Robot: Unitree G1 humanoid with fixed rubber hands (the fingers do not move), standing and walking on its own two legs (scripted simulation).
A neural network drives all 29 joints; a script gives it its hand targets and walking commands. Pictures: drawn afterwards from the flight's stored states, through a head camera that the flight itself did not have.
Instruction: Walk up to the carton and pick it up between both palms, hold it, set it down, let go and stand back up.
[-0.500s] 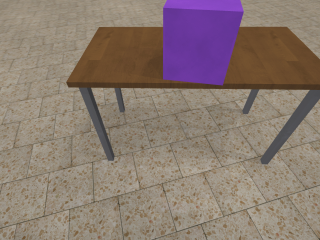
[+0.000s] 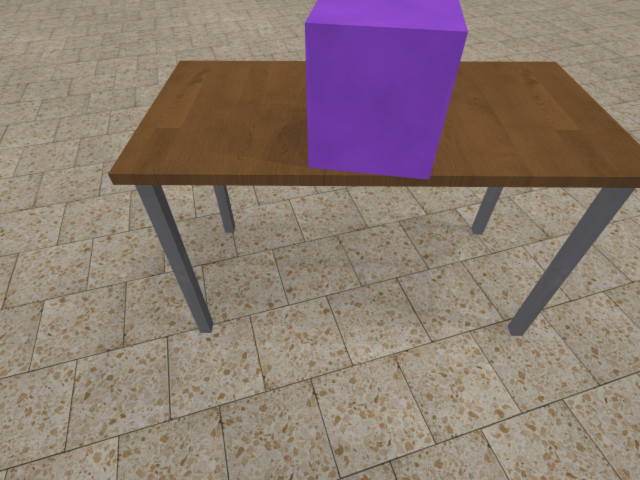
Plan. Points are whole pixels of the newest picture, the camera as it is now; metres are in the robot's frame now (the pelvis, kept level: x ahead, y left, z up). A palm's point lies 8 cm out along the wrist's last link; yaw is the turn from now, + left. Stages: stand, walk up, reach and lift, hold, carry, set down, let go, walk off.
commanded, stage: walk up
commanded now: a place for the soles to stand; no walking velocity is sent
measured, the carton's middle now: (378, 82) +0.86 -0.09 +0.11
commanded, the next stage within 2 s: none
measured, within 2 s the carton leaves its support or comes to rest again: neither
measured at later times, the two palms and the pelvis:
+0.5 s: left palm out of the picture +0.16 +0.26 -0.10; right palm (586, 388) +0.28 -0.35 -0.07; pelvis +0.16 -0.05 -0.01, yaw +4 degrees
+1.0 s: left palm (203, 305) +0.44 +0.24 -0.11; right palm (577, 314) +0.40 -0.39 -0.07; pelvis +0.36 -0.07 -0.01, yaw +0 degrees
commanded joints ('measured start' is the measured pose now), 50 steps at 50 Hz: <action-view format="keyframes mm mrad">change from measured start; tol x32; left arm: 1 -62 156 40 -197 -20 -34 -28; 7 377 324 106 -144 12 -43 19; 50 137 157 54 -335 -15 -9 -39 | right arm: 1 -86 -305 -91 -176 -7 -12 -14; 50 102 -339 -76 -448 26 -5 -22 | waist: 1 5 279 54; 7 217 -315 -71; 28 -50 330 -153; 50 66 150 7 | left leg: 1 -32 251 -248 -227 -230 210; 9 -633 14 -143 848 -319 63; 26 -6 -12 145 117 79 48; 29 238 452 -751 -161 -287 237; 33 76 320 -281 -61 258 168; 50 -126 263 107 93 187 123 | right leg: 1 -110 -89 60 -107 74 3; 6 609 -29 36 -389 84 -14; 9 161 -399 723 -761 -588 -228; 24 75 -203 28 -513 26 -154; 30 -348 42 193 462 -101 -14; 50 140 3 -49 -220 318 -26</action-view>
